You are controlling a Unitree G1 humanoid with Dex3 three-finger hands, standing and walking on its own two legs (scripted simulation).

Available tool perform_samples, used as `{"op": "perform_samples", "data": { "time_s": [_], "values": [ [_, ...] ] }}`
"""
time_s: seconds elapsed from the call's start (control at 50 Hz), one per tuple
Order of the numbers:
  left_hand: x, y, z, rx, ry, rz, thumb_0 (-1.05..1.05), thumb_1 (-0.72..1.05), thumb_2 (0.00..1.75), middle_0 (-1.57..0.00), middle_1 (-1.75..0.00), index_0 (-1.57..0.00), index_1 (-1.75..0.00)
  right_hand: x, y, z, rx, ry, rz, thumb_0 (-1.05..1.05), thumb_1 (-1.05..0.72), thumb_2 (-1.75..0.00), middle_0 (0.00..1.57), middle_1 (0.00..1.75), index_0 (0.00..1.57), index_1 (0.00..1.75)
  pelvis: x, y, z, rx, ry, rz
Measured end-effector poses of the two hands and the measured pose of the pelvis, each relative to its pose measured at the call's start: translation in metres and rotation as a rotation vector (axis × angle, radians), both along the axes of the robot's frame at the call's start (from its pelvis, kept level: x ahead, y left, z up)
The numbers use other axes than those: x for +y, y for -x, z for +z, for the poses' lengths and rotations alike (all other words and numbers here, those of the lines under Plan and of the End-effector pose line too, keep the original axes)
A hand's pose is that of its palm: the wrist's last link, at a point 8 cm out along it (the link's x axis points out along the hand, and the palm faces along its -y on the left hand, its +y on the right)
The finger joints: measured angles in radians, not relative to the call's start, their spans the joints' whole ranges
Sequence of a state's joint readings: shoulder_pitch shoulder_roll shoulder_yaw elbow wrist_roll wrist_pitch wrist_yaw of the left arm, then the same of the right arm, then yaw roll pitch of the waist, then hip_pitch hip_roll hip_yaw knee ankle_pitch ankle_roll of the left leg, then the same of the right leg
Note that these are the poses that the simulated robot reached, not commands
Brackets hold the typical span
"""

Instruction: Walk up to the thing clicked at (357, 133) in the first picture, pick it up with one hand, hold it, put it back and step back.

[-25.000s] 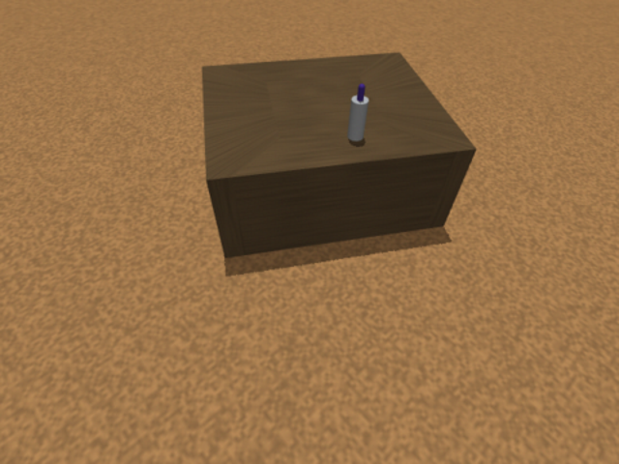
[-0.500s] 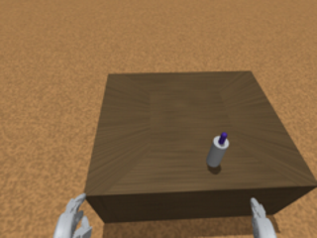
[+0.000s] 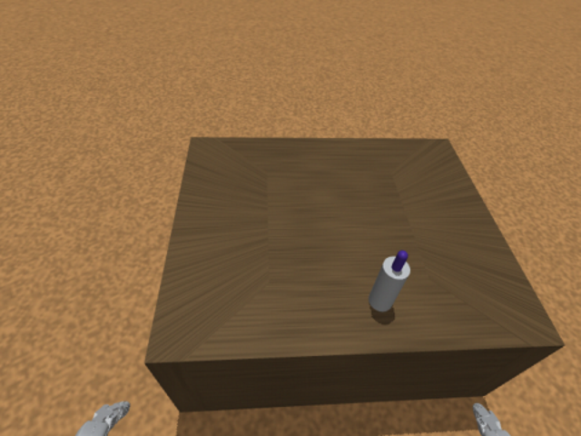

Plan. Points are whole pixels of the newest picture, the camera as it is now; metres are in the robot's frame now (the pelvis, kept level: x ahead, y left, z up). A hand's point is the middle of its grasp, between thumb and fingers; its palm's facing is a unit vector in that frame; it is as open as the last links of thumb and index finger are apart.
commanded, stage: home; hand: right
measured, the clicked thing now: (391, 278) +0.50 -0.22 -0.22
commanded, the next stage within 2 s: stand in 0.72 s
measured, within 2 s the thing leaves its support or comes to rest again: neither
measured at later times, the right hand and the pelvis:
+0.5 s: hand out of the picture +0.05 -0.23 -0.12, palm faces -0.04 +0.93 -0.37, open 17.2 cm; pelvis -0.01 +0.01 +0.03, yaw +1 degrees
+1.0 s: hand out of the picture +0.06 -0.23 -0.12, palm faces -0.04 +0.93 -0.37, open 15.5 cm; pelvis +0.00 +0.02 +0.03, yaw +1 degrees
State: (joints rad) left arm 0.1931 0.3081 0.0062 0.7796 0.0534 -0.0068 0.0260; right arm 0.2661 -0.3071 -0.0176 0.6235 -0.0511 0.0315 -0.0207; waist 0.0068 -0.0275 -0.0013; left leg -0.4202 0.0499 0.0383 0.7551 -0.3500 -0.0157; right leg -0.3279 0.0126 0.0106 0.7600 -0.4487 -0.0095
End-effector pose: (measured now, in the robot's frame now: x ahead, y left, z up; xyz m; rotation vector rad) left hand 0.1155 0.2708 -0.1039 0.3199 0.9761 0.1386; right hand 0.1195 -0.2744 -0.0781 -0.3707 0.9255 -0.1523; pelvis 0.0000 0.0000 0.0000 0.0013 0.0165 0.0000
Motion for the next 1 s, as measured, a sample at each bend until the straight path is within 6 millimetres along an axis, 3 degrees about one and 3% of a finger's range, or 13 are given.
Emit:
{"op": "perform_samples", "data": {
  "time_s": [0.22,0.54,0.68,0.88,1.0],
  "values": [
    [0.025,0.058,-0.002,0.187,0.004,0.085,0.01,0.90,0.90,-0.20,-0.30,-0.20,-0.30,-0.007,0.051,-0.003,0.184,0.021,-0.071,-0.01,0.55,-0.05,0.06,0.05,0.06,0.05,0.007,0.002,0.019,-0.050,0.015,0.000],
    [0.029,0.097,0.000,0.286,0.026,0.117,0.01,0.90,0.90,-0.20,-0.30,-0.20,-0.30,-0.003,0.074,-0.001,0.268,0.007,-0.102,-0.01,0.49,-0.08,0.06,0.06,0.07,0.06,0.013,0.015,0.031,-0.083,0.017,0.010],
    [0.034,0.102,0.000,0.312,0.022,0.124,0.01,0.90,0.90,-0.20,-0.30,-0.20,-0.30,-0.005,0.079,0.001,0.299,0.016,-0.114,0.00,0.48,-0.09,0.06,0.06,0.07,0.06,0.016,0.015,0.033,-0.081,0.020,0.014],
    [0.040,0.091,0.000,0.318,0.022,0.118,0.01,0.90,0.90,-0.20,-0.30,-0.20,-0.30,0.000,0.074,0.001,0.319,0.014,-0.120,0.00,0.46,-0.10,0.07,0.07,0.08,0.07,0.021,0.010,0.034,-0.073,0.017,0.014],
    [0.043,0.079,0.002,0.306,0.022,0.114,0.01,0.90,0.90,-0.20,-0.30,-0.20,-0.30,0.006,0.065,0.000,0.315,0.007,-0.116,0.00,0.28,-0.29,0.14,0.18,0.15,0.18,0.025,0.004,0.035,-0.071,0.013,0.014]
  ]
}}
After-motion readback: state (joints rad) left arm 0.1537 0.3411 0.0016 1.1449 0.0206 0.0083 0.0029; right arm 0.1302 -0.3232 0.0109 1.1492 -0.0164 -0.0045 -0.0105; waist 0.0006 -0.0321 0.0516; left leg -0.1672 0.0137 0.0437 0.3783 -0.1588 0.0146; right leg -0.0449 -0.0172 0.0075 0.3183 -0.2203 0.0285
